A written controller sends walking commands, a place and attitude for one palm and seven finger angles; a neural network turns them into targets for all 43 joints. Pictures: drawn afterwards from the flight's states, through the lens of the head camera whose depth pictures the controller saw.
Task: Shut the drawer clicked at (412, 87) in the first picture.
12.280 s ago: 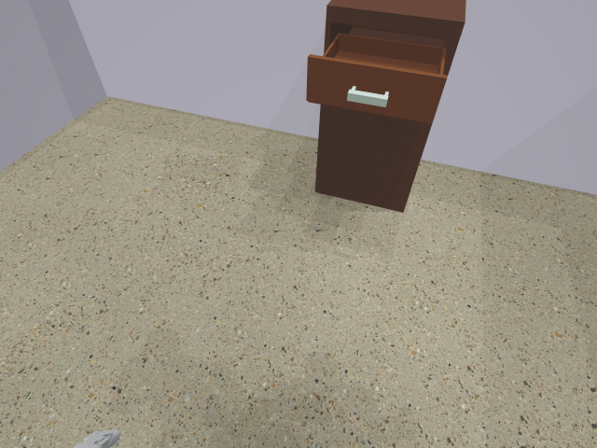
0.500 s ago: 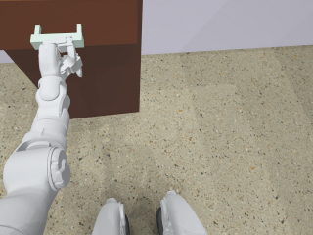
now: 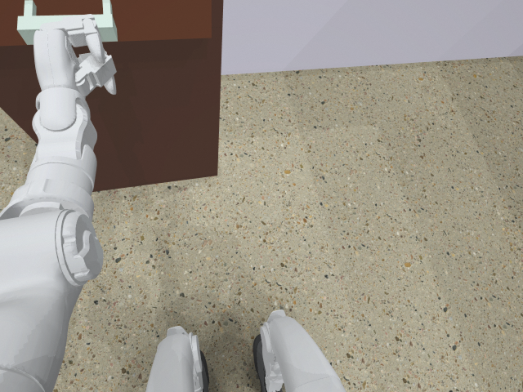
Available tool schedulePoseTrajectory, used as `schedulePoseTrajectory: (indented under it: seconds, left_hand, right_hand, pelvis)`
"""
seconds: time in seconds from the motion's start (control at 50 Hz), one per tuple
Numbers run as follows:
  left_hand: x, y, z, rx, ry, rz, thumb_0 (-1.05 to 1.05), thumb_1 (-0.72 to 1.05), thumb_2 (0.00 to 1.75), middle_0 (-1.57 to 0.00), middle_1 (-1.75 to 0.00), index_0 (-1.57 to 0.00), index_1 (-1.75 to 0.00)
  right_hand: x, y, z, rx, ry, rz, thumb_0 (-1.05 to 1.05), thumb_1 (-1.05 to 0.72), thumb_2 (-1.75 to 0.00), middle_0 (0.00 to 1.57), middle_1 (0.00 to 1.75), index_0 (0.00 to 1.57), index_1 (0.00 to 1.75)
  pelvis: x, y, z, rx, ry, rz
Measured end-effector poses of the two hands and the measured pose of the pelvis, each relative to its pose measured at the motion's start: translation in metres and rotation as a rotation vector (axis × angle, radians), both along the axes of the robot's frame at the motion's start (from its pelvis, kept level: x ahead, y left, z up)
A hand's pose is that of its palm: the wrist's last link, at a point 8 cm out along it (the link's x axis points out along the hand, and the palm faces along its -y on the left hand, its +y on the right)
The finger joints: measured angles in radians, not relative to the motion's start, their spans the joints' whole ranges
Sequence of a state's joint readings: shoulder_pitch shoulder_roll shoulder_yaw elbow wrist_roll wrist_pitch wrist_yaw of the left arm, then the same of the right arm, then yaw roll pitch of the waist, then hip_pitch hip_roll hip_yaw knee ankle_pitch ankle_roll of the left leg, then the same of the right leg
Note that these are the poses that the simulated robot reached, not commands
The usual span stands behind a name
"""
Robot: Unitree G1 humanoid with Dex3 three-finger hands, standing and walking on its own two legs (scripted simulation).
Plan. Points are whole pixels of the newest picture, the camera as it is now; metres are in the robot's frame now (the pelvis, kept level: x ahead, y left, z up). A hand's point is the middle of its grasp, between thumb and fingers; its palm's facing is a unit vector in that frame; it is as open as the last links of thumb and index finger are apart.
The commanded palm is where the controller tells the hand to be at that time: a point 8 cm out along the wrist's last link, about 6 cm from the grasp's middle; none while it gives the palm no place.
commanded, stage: push the drawer shut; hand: left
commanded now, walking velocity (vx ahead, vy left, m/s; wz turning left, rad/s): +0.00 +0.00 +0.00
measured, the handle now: (69, 18) +0.65 +0.19 +0.07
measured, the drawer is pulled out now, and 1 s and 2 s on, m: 0.03 0.00 0.00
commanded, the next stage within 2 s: pull the fist back off the drawer in 0.56 s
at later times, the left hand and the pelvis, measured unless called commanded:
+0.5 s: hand (104, 41) +0.61 +0.14 +0.07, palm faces +0.08 -1.00 -0.03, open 3.2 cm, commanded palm +0.62 +0.15 +0.06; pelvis -0.01 +0.00 -0.01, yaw -1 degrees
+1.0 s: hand (100, 40) +0.61 +0.15 +0.07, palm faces +0.07 -1.00 -0.02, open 3.3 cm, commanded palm +0.59 +0.14 +0.06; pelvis -0.04 +0.00 -0.03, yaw -2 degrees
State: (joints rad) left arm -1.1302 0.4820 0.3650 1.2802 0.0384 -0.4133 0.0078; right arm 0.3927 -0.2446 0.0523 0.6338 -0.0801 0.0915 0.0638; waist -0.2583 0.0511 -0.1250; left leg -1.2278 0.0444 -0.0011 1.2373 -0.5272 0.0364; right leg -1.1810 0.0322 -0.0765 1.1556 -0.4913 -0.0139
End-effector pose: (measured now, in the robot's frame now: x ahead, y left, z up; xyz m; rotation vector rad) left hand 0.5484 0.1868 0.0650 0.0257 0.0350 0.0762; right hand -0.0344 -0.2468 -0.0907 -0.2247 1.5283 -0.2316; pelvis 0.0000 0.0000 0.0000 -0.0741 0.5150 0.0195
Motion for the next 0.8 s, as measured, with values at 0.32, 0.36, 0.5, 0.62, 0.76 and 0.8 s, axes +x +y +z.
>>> schedulePoseTrajectory:
  seconds: [0.32,0.36,0.5,0.62,0.76,0.8]
  left_hand:
    - [0.033,0.000,0.003,-0.003,0.001,0.012,0.05,0.88,0.94,-1.40,-1.60,-1.40,-1.60]
    - [0.033,0.001,0.003,-0.001,0.001,0.006,0.05,0.87,0.95,-1.40,-1.60,-1.40,-1.60]
    - [0.035,0.006,0.003,0.001,0.023,0.005,0.03,0.80,0.97,-1.40,-1.60,-1.40,-1.60]
    - [0.036,0.010,0.004,0.008,0.014,0.005,0.04,0.74,0.98,-1.40,-1.60,-1.40,-1.60]
    - [0.036,0.012,0.005,0.012,0.003,0.001,0.07,0.74,0.98,-1.40,-1.60,-1.40,-1.60]
    - [0.036,0.011,0.006,0.011,0.004,-0.001,0.07,0.74,0.97,-1.40,-1.60,-1.40,-1.60]
  right_hand:
    - [-0.034,0.004,0.003,-0.017,0.079,-0.041,0.00,-0.91,-0.90,0.20,0.30,0.20,0.30]
    - [-0.038,0.005,0.004,-0.014,0.088,-0.045,0.00,-0.91,-0.90,0.20,0.30,0.20,0.30]
    - [-0.049,0.008,0.003,-0.012,0.100,-0.043,0.00,-0.91,-0.90,0.20,0.30,0.20,0.30]
    - [-0.057,0.008,0.001,-0.038,0.087,-0.040,0.00,-0.90,-0.90,0.20,0.30,0.20,0.30]
    - [-0.069,0.011,0.000,-0.053,0.085,-0.040,0.00,-0.91,-0.90,0.20,0.30,0.20,0.30]
    - [-0.073,0.013,0.000,-0.052,0.086,-0.042,0.00,-0.91,-0.90,0.20,0.30,0.20,0.30]
  pelvis:
    - [-0.006,-0.002,-0.010,-0.016,0.047,-0.005]
    - [-0.006,-0.003,-0.011,-0.018,0.049,-0.004]
    - [-0.012,-0.004,-0.015,-0.027,0.055,0.002]
    - [-0.021,-0.005,-0.021,-0.036,0.068,0.006]
    - [-0.032,-0.002,-0.027,-0.043,0.078,0.006]
    - [-0.034,-0.001,-0.028,-0.045,0.079,0.005]
